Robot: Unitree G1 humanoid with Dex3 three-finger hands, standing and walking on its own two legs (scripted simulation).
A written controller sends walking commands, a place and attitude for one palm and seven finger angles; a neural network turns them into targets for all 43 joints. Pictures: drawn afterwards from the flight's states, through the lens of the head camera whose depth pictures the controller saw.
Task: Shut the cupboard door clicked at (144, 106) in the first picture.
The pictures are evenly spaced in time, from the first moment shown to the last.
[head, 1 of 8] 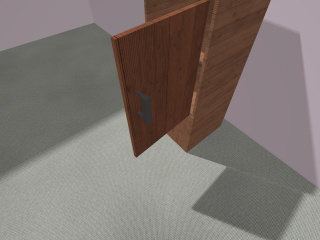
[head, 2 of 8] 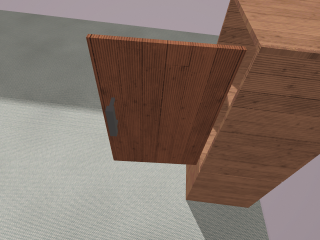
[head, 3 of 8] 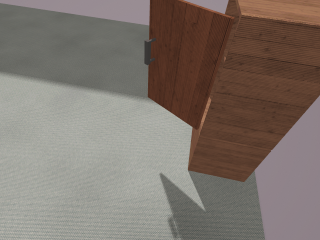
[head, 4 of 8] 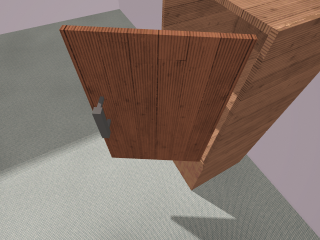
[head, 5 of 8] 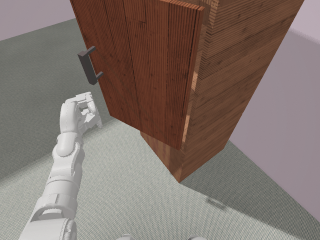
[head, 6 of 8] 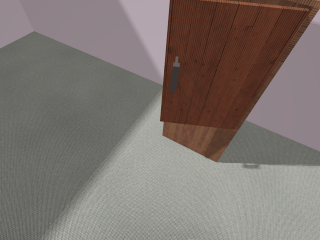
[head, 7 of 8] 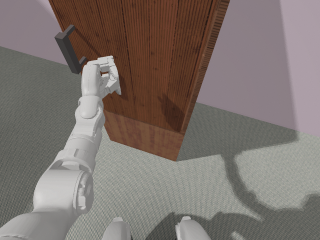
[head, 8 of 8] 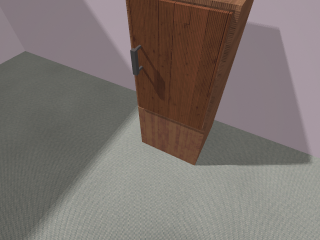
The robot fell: no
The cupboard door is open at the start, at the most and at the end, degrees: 94 94 0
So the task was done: yes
